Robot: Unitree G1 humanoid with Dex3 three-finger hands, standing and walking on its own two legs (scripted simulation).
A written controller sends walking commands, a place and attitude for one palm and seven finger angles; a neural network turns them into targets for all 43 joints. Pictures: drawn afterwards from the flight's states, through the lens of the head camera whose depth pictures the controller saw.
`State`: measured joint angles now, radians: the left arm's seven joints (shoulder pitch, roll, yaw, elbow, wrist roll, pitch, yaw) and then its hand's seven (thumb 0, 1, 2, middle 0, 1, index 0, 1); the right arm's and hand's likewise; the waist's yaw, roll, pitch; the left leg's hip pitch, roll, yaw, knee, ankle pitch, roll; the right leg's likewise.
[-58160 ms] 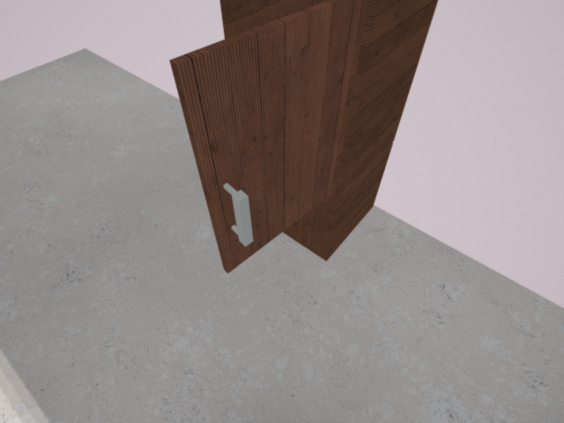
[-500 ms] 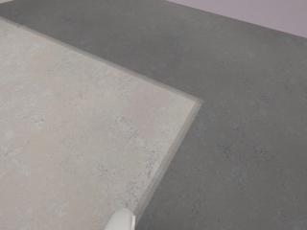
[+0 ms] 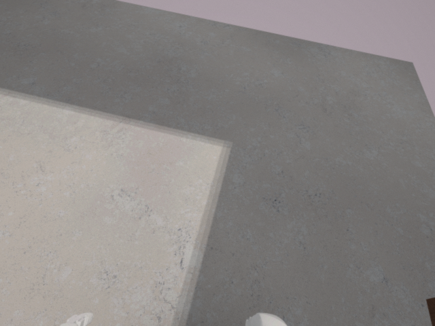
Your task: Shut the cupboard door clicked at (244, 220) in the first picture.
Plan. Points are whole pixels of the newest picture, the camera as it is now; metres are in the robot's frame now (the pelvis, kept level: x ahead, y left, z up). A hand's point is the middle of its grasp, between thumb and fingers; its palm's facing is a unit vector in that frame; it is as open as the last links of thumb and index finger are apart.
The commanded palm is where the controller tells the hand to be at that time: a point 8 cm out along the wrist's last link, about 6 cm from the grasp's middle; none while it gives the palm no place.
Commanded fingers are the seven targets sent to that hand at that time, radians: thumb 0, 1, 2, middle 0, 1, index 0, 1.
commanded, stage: turn to face it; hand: left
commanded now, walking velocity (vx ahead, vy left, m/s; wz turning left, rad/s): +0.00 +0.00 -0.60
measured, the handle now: out of the picture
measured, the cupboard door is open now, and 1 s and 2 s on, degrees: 25 25 25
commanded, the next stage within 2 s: take the last steps up to it in 2.00 s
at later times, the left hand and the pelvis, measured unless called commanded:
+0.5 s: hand (159, 314) +0.16 +0.12 -0.16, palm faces -0.25 -0.94 -0.23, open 7.4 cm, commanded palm none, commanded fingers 0.00 0.90 0.90 -0.20 -0.30 -0.20 -0.30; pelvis +0.02 -0.04 -0.01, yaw -17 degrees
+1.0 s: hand (182, 264) +0.26 +0.09 -0.17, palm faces -0.54 -0.81 -0.24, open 7.4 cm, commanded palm none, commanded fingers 0.00 0.90 0.90 -0.20 -0.30 -0.20 -0.30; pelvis +0.05 -0.03 -0.01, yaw -36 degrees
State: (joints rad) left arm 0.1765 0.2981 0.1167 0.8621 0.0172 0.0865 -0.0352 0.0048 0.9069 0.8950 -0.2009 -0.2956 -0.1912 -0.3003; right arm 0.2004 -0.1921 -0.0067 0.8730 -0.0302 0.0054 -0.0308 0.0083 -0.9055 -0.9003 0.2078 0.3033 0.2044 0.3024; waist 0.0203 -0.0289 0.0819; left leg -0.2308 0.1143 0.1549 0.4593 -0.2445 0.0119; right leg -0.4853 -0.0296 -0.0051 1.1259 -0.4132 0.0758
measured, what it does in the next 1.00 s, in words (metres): steps on the spot, turning right: right foot, then left foot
